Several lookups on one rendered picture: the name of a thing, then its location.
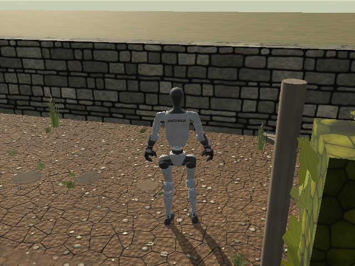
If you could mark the right robot upper arm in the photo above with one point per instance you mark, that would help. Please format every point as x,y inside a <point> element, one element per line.
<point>197,125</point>

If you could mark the left robot hand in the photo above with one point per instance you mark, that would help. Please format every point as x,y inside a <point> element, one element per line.
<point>146,155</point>

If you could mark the right robot thigh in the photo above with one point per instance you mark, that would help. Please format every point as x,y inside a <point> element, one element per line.
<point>190,164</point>

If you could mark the left robot foot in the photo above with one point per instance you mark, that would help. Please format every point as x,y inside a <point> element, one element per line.
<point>168,220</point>

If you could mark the robot left forearm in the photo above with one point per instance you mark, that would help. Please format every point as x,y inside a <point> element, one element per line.
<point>150,145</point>

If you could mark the right robot hand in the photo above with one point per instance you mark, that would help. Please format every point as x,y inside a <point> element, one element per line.
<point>211,154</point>

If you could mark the left robot upper arm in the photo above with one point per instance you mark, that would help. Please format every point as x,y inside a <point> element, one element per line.
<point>156,125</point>

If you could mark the robot right forearm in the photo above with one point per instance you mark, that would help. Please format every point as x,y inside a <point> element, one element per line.
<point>206,144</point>

